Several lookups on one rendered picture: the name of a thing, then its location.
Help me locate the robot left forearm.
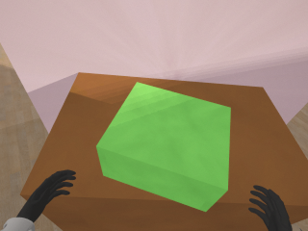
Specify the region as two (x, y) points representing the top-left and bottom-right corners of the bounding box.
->
(0, 217), (36, 231)

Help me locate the robot right hand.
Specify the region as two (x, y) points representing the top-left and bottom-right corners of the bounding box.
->
(248, 185), (293, 231)

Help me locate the carton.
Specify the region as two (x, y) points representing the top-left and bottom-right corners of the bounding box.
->
(96, 82), (231, 212)

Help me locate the robot left hand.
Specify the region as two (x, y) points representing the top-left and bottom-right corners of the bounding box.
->
(16, 169), (76, 222)

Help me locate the pedestal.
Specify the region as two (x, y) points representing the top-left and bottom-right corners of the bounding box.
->
(20, 72), (308, 231)

